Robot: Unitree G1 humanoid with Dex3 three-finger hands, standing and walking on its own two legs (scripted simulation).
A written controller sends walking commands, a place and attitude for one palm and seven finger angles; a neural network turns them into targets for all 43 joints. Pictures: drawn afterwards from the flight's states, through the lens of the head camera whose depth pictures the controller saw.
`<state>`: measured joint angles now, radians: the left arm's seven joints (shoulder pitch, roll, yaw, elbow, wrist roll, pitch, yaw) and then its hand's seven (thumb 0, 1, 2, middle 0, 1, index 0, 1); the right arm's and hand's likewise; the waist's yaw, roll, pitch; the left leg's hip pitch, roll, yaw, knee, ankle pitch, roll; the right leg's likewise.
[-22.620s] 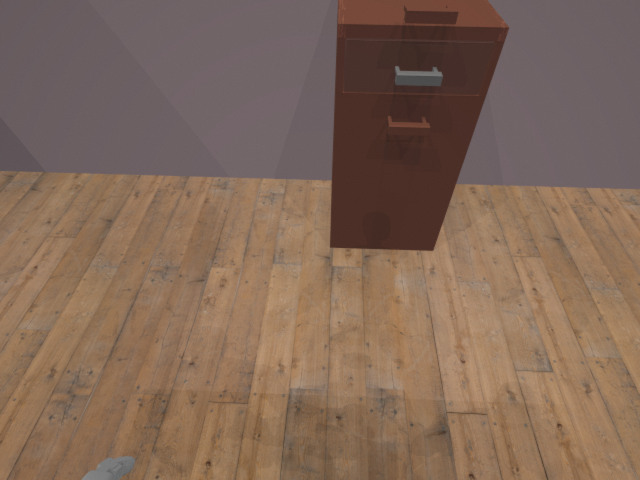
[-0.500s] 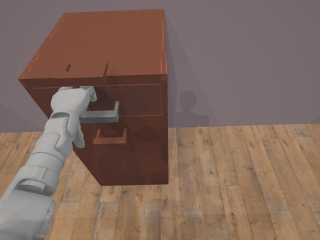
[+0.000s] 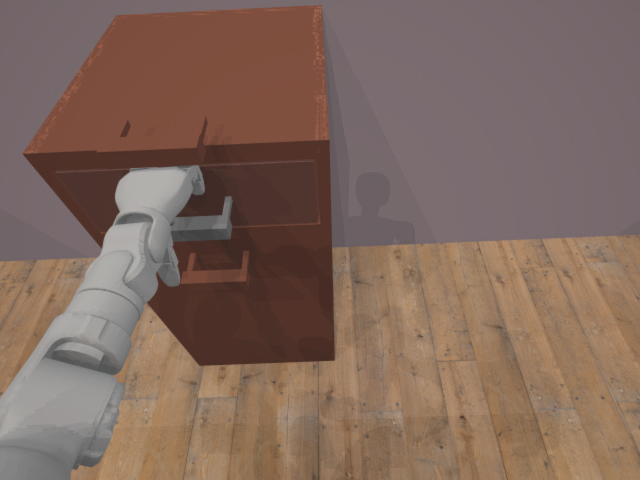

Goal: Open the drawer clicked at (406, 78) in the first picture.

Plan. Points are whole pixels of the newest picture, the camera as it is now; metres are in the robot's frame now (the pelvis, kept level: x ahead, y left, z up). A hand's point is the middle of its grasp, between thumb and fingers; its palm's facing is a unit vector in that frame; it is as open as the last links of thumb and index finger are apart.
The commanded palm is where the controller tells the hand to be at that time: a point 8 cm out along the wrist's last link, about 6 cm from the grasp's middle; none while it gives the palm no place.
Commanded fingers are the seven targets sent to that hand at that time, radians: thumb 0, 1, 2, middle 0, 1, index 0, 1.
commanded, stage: move the hooked fingers above the handle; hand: left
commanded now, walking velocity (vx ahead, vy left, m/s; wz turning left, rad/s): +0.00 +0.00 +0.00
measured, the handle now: (193, 216) +0.50 +0.21 +0.01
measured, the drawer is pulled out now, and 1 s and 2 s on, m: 0.00 0.00 0.00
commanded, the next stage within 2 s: lower the fingers behind the handle in 0.34 s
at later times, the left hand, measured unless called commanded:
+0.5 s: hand (144, 230) +0.42 +0.24 +0.07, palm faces -0.12 -0.03 -0.99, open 13.8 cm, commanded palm +0.41 +0.23 +0.13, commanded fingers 0.00 -0.50 0.30 -0.30 -1.20 -0.30 -1.20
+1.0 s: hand (157, 245) +0.43 +0.24 +0.03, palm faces -0.14 -0.05 -0.99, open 13.9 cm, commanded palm +0.42 +0.23 +0.09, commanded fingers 0.00 -0.50 0.30 -0.30 -1.20 -0.30 -1.20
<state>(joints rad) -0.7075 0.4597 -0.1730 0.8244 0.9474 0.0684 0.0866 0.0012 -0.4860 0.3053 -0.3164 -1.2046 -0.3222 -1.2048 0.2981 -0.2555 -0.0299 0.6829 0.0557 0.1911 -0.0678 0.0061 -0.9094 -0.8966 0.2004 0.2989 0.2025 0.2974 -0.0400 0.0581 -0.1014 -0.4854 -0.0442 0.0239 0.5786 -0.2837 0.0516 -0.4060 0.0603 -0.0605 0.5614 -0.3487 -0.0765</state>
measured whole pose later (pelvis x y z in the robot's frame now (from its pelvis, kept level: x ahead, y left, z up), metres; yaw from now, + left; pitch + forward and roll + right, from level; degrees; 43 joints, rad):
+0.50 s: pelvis +0.01 -0.01 +0.00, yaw +0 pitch +10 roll +0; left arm -0.59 0.51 -0.12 0.71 0.94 0.08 0.05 0.00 -0.48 0.31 -0.32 -1.21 -0.32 -1.20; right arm 0.26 -0.27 -0.04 0.65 0.06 0.20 -0.07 0.01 -0.91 -0.90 0.20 0.30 0.20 0.30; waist -0.02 0.05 -0.11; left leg -0.44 -0.04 0.03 0.55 -0.28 0.04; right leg -0.36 0.07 -0.05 0.52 -0.34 -0.08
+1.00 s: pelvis +0.00 +0.01 -0.01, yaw -1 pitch +13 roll -1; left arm -0.63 0.46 -0.10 0.85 0.98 0.07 0.14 0.00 -0.49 0.31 -0.31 -1.21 -0.30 -1.20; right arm 0.31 -0.24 -0.03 0.68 0.04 0.21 -0.06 0.01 -0.91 -0.90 0.20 0.30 0.20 0.30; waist -0.05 0.05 -0.12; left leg -0.55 -0.04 0.04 0.64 -0.31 0.06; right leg -0.47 0.06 -0.05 0.62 -0.37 -0.06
